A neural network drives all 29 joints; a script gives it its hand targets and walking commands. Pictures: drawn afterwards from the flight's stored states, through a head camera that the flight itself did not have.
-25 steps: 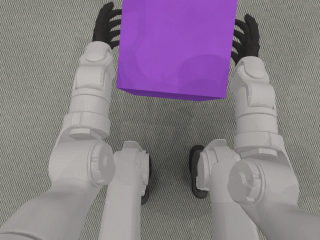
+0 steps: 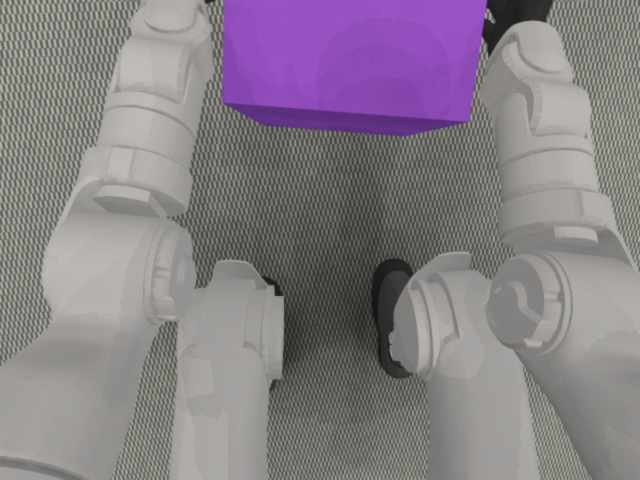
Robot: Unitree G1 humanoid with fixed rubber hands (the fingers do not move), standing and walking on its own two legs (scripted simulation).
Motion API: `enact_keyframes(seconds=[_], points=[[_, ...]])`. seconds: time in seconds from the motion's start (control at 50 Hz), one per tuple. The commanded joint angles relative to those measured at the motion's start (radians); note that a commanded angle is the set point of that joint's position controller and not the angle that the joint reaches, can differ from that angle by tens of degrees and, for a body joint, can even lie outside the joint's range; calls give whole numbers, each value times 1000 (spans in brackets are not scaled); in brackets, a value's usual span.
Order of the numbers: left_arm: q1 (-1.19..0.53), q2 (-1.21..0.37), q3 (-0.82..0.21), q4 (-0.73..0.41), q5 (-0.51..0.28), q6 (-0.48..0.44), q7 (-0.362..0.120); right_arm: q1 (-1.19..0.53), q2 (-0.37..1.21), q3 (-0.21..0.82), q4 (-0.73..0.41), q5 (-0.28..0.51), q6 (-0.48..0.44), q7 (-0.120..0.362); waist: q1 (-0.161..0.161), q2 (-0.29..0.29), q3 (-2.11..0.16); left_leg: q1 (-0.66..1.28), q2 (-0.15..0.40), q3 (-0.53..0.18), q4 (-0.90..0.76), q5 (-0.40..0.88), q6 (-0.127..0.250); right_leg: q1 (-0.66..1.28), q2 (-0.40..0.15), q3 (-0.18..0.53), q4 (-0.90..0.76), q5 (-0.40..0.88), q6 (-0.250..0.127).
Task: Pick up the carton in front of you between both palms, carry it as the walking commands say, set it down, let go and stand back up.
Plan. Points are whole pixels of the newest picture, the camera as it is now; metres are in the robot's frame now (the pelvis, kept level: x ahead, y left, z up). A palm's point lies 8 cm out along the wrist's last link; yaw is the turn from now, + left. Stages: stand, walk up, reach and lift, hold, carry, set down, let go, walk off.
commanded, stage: set down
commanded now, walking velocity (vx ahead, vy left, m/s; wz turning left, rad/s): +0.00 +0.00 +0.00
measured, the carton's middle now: (346, 30) +0.55 -0.01 -0.24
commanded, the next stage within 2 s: none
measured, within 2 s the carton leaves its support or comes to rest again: rests again in 0.32 s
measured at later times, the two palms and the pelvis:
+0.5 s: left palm (197, 7) +0.55 +0.14 -0.18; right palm (515, 45) +0.53 -0.17 -0.17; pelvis -0.01 -0.01 -0.02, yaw +1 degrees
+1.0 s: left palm (197, 11) +0.55 +0.14 -0.19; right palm (516, 48) +0.53 -0.17 -0.18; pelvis -0.01 -0.01 -0.02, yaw +0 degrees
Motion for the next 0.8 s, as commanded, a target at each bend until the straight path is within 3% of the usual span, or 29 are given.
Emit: enact_keyframes(seconds=[0.0, 0.08, 0.28, 0.46, 0.78], points=[[-549, -993, -321, -188, -122, -69, -271, -575, 886, 418, -89, 122, -24, 286, -12, 227, -1318, 877, -53, -6, -174, 657, -45, 468, 81, -123, -60, 448, -31], [-556, -967, -296, -152, -118, -85, -270, -590, 875, 399, -75, 115, -34, 279, -13, 195, -1238, 748, -61, 5, -173, 566, -39, 504, 82, -115, -52, 449, -32], [-595, -819, -208, -54, -93, -120, -285, -616, 847, 363, 13, 103, -52, 259, 26, 102, -1023, 488, -52, 29, -168, 327, -8, 597, 83, -85, -49, 350, -27], [-493, -783, -129, 52, -18, -99, -311, -586, 803, 311, 95, 70, -53, 281, 51, 92, -799, 415, -43, 11, -156, 271, 8, 484, 92, -76, -37, 265, -35], [-360, -651, -24, 135, 105, -56, -316, -476, 644, 186, 184, -9, -40, 300, 64, 90, -572, 402, -38, -20, -169, 204, 11, 339, 87, -73, -33, 146, -41]])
